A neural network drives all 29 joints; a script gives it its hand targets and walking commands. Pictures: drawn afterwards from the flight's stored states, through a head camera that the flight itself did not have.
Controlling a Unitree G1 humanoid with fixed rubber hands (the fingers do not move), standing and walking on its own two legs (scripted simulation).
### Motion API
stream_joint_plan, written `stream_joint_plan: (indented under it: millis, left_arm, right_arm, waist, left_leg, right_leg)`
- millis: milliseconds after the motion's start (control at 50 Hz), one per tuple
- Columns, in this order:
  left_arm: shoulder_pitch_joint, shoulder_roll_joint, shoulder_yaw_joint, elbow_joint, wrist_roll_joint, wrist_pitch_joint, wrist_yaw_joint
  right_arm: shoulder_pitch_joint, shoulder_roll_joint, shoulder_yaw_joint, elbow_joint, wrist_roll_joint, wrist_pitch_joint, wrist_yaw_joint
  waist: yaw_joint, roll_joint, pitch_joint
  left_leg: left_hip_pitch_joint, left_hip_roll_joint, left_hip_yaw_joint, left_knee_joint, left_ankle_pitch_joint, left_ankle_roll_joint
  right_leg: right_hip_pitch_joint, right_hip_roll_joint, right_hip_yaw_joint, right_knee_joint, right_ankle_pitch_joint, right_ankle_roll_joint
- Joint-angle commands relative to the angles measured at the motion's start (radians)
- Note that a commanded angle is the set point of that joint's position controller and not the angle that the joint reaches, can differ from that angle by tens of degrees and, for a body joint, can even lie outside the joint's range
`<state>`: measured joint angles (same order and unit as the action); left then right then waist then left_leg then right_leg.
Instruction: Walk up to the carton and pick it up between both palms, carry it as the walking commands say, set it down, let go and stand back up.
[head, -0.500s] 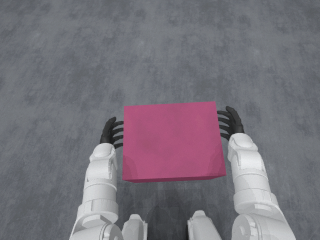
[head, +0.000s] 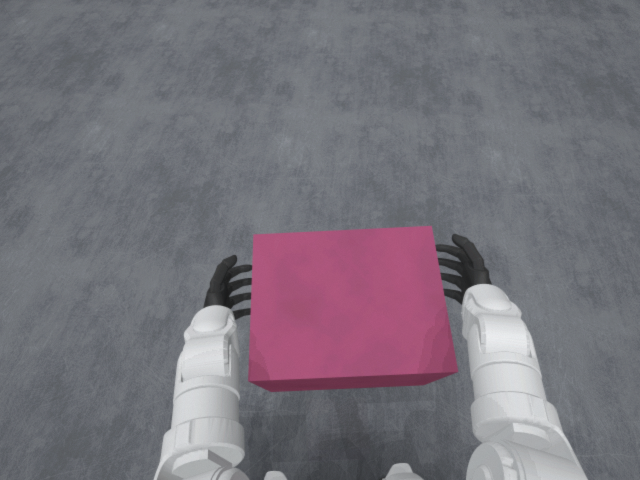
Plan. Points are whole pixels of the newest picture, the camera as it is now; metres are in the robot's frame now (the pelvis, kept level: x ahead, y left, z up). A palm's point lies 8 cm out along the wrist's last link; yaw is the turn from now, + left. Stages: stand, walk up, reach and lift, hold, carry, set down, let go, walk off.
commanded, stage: reach and lift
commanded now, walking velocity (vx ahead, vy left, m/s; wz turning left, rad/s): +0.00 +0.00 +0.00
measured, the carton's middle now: (344, 315) +0.38 -0.02 -0.10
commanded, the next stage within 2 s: hold in 1.86 s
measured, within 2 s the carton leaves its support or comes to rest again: neither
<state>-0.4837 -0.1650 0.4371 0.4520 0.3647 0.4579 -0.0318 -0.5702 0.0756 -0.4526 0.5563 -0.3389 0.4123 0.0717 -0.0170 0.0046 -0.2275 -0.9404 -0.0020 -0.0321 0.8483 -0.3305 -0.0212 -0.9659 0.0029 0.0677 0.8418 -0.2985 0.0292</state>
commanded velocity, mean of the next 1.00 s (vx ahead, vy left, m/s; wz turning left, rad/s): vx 0.00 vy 0.00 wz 0.00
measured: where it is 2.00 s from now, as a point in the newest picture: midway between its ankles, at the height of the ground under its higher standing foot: outside the picture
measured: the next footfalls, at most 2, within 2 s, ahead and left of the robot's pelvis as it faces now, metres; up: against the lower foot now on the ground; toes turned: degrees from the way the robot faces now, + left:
none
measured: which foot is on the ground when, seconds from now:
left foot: down 0.00-1.00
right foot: down 0.00-1.00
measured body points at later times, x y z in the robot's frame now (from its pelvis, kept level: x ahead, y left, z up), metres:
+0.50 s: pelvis +0.03 +0.00 +0.05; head +0.07 +0.00 +0.49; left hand +0.35 +0.16 +0.04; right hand +0.36 -0.18 +0.04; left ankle +0.03 +0.13 -0.69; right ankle +0.04 -0.14 -0.69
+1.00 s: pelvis +0.04 +0.00 +0.06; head -0.01 +0.00 +0.51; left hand +0.34 +0.16 +0.10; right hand +0.35 -0.17 +0.11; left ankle +0.03 +0.13 -0.69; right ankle +0.05 -0.14 -0.69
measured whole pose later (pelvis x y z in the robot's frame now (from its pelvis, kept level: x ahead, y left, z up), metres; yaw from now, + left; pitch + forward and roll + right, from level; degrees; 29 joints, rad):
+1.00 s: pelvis +0.04 +0.00 +0.06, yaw +0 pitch -3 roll +0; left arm -0.26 -0.15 0.27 0.25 0.36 0.70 -0.02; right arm -0.32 0.11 -0.30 0.32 -0.33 0.65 0.07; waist 0.00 0.00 -0.06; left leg -0.08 0.02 -0.05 0.31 -0.18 -0.02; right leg -0.10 0.00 0.05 0.30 -0.16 0.02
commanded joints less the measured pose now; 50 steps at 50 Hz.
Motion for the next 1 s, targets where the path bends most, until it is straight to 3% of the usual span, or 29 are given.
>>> stream_joint_plan:
  millis: [0,20,40,160,220,260,380,400,420,480,500,560,600,620,640,660,680,700,740,760,800,820,860,880,900,920,940,960,980]
  left_arm:
    - [-0.563,-0.846,-0.548,0.055,-0.206,-0.044,-0.288]
    - [-0.517,-0.853,-0.546,0.048,-0.212,-0.042,-0.282]
    - [-0.521,-0.842,-0.554,0.052,-0.205,-0.043,-0.282]
    - [-0.509,-0.866,-0.611,-0.027,-0.224,-0.067,-0.262]
    - [-0.504,-0.875,-0.657,-0.055,-0.242,-0.071,-0.259]
    - [-0.469,-0.862,-0.650,-0.067,-0.233,-0.060,-0.257]
    - [-0.349,-0.913,-0.688,-0.060,-0.246,-0.017,-0.256]
    - [-0.306,-0.903,-0.673,-0.023,-0.241,-0.010,-0.256]
    - [-0.327,-0.898,-0.690,-0.071,-0.253,-0.009,-0.255]
    - [-0.249,-0.889,-0.669,-0.027,-0.249,0.014,-0.257]
    - [-0.251,-0.894,-0.683,-0.047,-0.255,0.021,-0.256]
    - [-0.275,-0.881,-0.669,-0.048,-0.262,0.030,-0.256]
    - [-0.315,-0.874,-0.675,-0.085,-0.276,0.035,-0.259]
    - [-0.322,-0.865,-0.661,-0.070,-0.269,0.042,-0.260]
    - [-0.379,-0.870,-0.664,-0.072,-0.275,0.044,-0.263]
    - [-0.381,-0.878,-0.666,-0.086,-0.276,0.049,-0.266]
    - [-0.406,-0.894,-0.703,-0.110,-0.303,0.053,-0.266]
    - [-0.433,-0.891,-0.710,-0.145,-0.302,0.059,-0.267]
    - [-0.424,-0.889,-0.717,-0.158,-0.305,0.084,-0.264]
    - [-0.429,-0.872,-0.700,-0.161,-0.293,0.098,-0.265]
    - [-0.402,-0.873,-0.721,-0.200,-0.303,0.124,-0.265]
    - [-0.378,-0.857,-0.711,-0.209,-0.293,0.135,-0.261]
    - [-0.318,-0.854,-0.708,-0.208,-0.286,0.167,-0.254]
    - [-0.289,-0.843,-0.701,-0.215,-0.293,0.179,-0.249]
    - [-0.293,-0.852,-0.708,-0.231,-0.293,0.196,-0.248]
    - [-0.280,-0.840,-0.695,-0.239,-0.291,0.203,-0.248]
    - [-0.280,-0.847,-0.688,-0.223,-0.291,0.218,-0.248]
    - [-0.253,-0.841,-0.685,-0.222,-0.294,0.224,-0.248]
    - [-0.267,-0.842,-0.687,-0.240,-0.298,0.233,-0.250]
  right_arm:
    - [-0.308,0.988,0.469,0.139,0.138,0.020,0.283]
    - [-0.299,0.987,0.483,0.118,0.151,0.018,0.281]
    - [-0.282,0.980,0.464,0.143,0.132,0.022,0.279]
    - [-0.284,0.995,0.536,0.061,0.171,0.000,0.272]
    - [-0.267,0.993,0.568,0.039,0.185,-0.002,0.270]
    - [-0.258,0.991,0.578,0.016,0.187,0.006,0.272]
    - [-0.174,1.002,0.651,-0.063,0.215,0.032,0.264]
    - [-0.178,0.967,0.633,-0.061,0.209,0.037,0.259]
    - [-0.144,0.983,0.637,-0.062,0.206,0.042,0.259]
    - [-0.109,0.936,0.622,-0.083,0.197,0.065,0.249]
    - [-0.106,0.934,0.625,-0.099,0.195,0.068,0.246]
    - [-0.118,0.912,0.601,-0.110,0.193,0.083,0.237]
    - [-0.147,0.920,0.611,-0.130,0.196,0.097,0.239]
    - [-0.160,0.929,0.616,-0.118,0.209,0.103,0.241]
    - [-0.208,0.931,0.609,-0.118,0.196,0.107,0.242]
    - [-0.220,0.947,0.622,-0.119,0.211,0.114,0.248]
    - [-0.231,0.968,0.657,-0.143,0.231,0.118,0.253]
    - [-0.233,0.975,0.666,-0.142,0.235,0.129,0.259]
    - [-0.242,0.979,0.675,-0.149,0.242,0.149,0.263]
    - [-0.220,0.977,0.661,-0.117,0.242,0.160,0.268]
    - [-0.157,0.985,0.666,-0.118,0.243,0.188,0.273]
    - [-0.155,0.994,0.667,-0.106,0.243,0.200,0.274]
    - [-0.111,0.982,0.663,-0.136,0.244,0.220,0.273]
    - [-0.115,0.994,0.681,-0.148,0.261,0.232,0.269]
    - [-0.098,0.973,0.661,-0.161,0.246,0.243,0.265]
    - [-0.090,0.974,0.662,-0.167,0.245,0.256,0.263]
    - [-0.077,0.951,0.647,-0.179,0.246,0.262,0.259]
    - [-0.093,0.943,0.657,-0.207,0.248,0.267,0.257]
    - [-0.098,0.925,0.655,-0.223,0.244,0.273,0.253]
  waist:
    - [-0.021,-0.036,-0.361]
    - [-0.005,-0.024,-0.350]
    - [-0.022,-0.038,-0.345]
    - [-0.008,0.005,-0.357]
    - [-0.017,-0.018,-0.374]
    - [-0.007,0.020,-0.367]
    - [0.020,0.015,-0.361]
    - [0.013,-0.004,-0.308]
    - [0.008,0.019,-0.315]
    - [0.003,-0.039,-0.220]
    - [0.003,-0.018,-0.222]
    - [-0.022,-0.027,-0.132]
    - [-0.018,-0.050,-0.125]
    - [-0.011,-0.024,-0.084]
    - [-0.019,-0.042,-0.069]
    - [-0.004,-0.024,-0.072]
    - [-0.002,-0.044,-0.089]
    - [-0.003,-0.016,-0.115]
    - [0.007,-0.016,-0.113]
    - [0.004,0.017,-0.081]
    - [0.002,0.007,-0.085]
    - [0.028,0.011,-0.073]
    - [0.025,0.006,-0.050]
    - [0.045,-0.006,-0.010]
    - [0.022,0.022,-0.001]
    - [0.033,-0.016,0.024]
    - [0.011,0.026,0.032]
    - [0.024,-0.017,0.056]
    - [0.004,0.012,0.061]
  left_leg:
    - [0.328,-0.123,0.025,-0.184,0.192,0.020]
    - [0.329,-0.125,0.026,-0.193,0.221,0.020]
    - [0.353,-0.123,0.024,-0.207,0.224,0.016]
    - [0.429,-0.117,0.019,-0.249,0.280,0.018]
    - [0.492,-0.115,0.017,-0.261,0.325,0.015]
    - [0.504,-0.116,0.019,-0.291,0.314,0.015]
    - [0.598,-0.121,0.004,-0.362,0.402,0.018]
    - [0.627,-0.110,-0.007,-0.376,0.428,0.018]
    - [0.630,-0.115,-0.006,-0.390,0.405,0.014]
    - [0.687,-0.104,-0.017,-0.432,0.440,0.016]
    - [0.685,-0.111,-0.011,-0.441,0.428,0.009]
    - [0.701,-0.103,-0.018,-0.467,0.338,0.017]
    - [0.720,-0.099,-0.015,-0.485,0.268,0.019]
    - [0.704,-0.102,-0.007,-0.480,0.225,0.025]
    - [0.686,-0.103,-0.009,-0.480,0.176,0.025]
    - [0.715,-0.100,-0.002,-0.491,0.170,0.027]
    - [0.723,-0.100,-0.005,-0.492,0.176,0.027]
    - [0.745,-0.107,-0.003,-0.494,0.193,0.025]
    - [0.757,-0.104,-0.002,-0.507,0.212,0.021]
    - [0.756,-0.112,0.003,-0.517,0.174,0.021]
    - [0.811,-0.107,-0.006,-0.538,0.231,0.020]
    - [0.819,-0.108,-0.006,-0.552,0.258,0.019]
    - [0.857,-0.108,-0.002,-0.565,0.306,0.019]
    - [0.861,-0.101,-0.009,-0.576,0.300,0.028]
    - [0.868,-0.106,-0.003,-0.587,0.307,0.018]
    - [0.881,-0.100,-0.007,-0.596,0.321,0.024]
    - [0.886,-0.109,0.000,-0.599,0.328,0.019]
    - [0.889,-0.104,-0.002,-0.607,0.328,0.022]
    - [0.895,-0.104,0.000,-0.607,0.316,0.017]
  right_leg:
    - [0.391,0.117,-0.063,-0.177,0.237,-0.030]
    - [0.439,0.106,-0.060,-0.179,0.276,-0.032]
    - [0.436,0.115,-0.063,-0.191,0.288,-0.025]
    - [0.539,0.107,-0.044,-0.226,0.348,-0.028]
    - [0.563,0.113,-0.048,-0.236,0.401,-0.019]
    - [0.609,0.104,-0.038,-0.257,0.398,-0.019]
    - [0.746,0.094,-0.026,-0.322,0.497,-0.013]
    - [0.704,0.099,-0.040,-0.336,0.492,-0.009]
    - [0.741,0.100,-0.029,-0.353,0.482,-0.017]
    - [0.742,0.110,-0.042,-0.399,0.490,-0.006]
    - [0.785,0.105,-0.031,-0.415,0.481,-0.013]
    - [0.779,0.108,-0.036,-0.448,0.392,-0.019]
    - [0.806,0.113,-0.039,-0.461,0.330,-0.014]
    - [0.804,0.101,-0.030,-0.468,0.287,-0.020]
    - [0.809,0.101,-0.039,-0.472,0.236,-0.016]
    - [0.805,0.103,-0.040,-0.475,0.226,-0.019]
    - [0.846,0.100,-0.039,-0.480,0.233,-0.022]
    - [0.858,0.098,-0.036,-0.483,0.257,-0.018]
    - [0.893,0.094,-0.036,-0.491,0.278,-0.013]
    - [0.889,0.091,-0.029,-0.502,0.245,-0.021]
    - [0.928,0.095,-0.032,-0.526,0.295,-0.019]
    - [0.941,0.099,-0.035,-0.529,0.316,-0.013]
    - [0.961,0.092,-0.029,-0.550,0.364,-0.018]
    - [0.966,0.091,-0.023,-0.552,0.362,-0.016]
    - [0.992,0.091,-0.026,-0.563,0.380,-0.020]
    - [0.977,0.101,-0.031,-0.573,0.367,-0.021]
    - [0.999,0.092,-0.024,-0.582,0.389,-0.025]
    - [0.984,0.099,-0.027,-0.585,0.373,-0.022]
    - [1.001,0.092,-0.030,-0.587,0.354,-0.027]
